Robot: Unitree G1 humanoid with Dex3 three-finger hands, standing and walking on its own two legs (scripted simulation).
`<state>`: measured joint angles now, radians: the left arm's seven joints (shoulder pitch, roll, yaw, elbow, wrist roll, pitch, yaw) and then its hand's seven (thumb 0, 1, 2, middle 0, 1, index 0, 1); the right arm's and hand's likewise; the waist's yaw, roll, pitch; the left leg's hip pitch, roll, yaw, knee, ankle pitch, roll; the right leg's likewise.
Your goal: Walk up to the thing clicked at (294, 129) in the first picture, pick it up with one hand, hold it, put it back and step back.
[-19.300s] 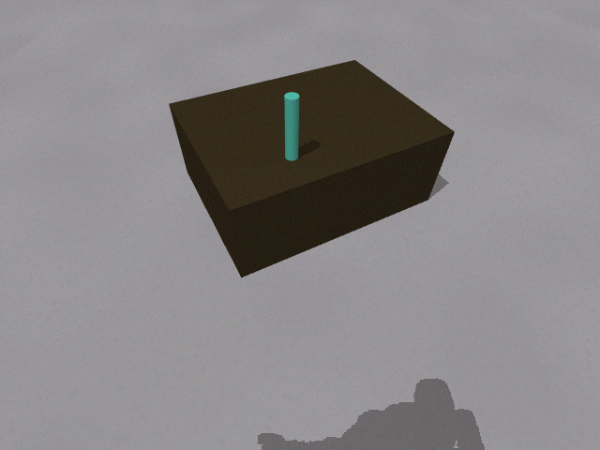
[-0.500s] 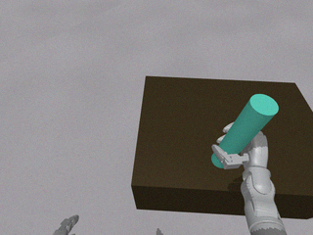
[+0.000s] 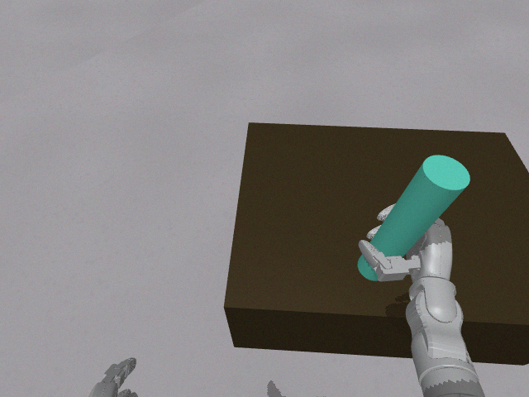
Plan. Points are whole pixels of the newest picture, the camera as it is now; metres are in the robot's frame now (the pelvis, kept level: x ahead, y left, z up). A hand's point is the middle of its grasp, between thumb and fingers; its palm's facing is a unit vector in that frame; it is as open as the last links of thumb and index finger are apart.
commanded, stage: crouch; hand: right
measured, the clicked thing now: (400, 230) +0.34 -0.18 +0.09
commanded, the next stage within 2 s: lower in 1.24 s
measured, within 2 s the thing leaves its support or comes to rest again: neither
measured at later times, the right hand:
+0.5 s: hand (364, 223) +0.46 -0.19 -0.07, palm faces +0.19 +0.98 -0.01, open 7.9 cm
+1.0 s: hand (358, 227) +0.49 -0.20 -0.14, palm faces +0.20 +0.98 -0.01, open 7.9 cm
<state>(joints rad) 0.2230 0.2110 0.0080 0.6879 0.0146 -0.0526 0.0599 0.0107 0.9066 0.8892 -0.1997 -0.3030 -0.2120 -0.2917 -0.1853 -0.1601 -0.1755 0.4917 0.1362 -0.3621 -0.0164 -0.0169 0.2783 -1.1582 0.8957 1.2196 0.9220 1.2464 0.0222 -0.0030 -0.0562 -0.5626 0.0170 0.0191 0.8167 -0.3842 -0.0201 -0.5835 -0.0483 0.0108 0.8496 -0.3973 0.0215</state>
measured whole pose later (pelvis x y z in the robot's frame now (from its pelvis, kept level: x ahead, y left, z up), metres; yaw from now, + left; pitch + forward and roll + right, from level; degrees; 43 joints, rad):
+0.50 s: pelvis -0.02 -0.01 -0.10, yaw +2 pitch +27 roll +2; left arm 0.27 0.24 0.01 0.70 0.07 -0.02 -0.01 0.01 0.89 0.90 -0.20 -0.30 -0.21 -0.30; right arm -0.71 -0.34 -0.39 1.01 0.08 -0.56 0.03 -0.02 0.27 -1.17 0.89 1.23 0.92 1.25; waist 0.12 -0.01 -0.15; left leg -1.24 0.01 0.01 1.31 -0.54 -0.03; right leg -1.26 -0.06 0.03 1.36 -0.56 0.02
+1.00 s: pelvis -0.04 -0.01 -0.16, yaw +3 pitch +33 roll +4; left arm 0.24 0.25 -0.01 0.66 0.08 0.02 -0.03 0.00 0.88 0.90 -0.20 -0.29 -0.20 -0.29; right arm -0.91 -0.48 -0.48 1.14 0.02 -0.53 0.04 -0.02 0.28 -1.18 0.89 1.23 0.92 1.26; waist 0.18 -0.02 -0.16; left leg -1.55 0.00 0.03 1.55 -0.58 -0.02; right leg -1.58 -0.06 0.07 1.61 -0.61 0.02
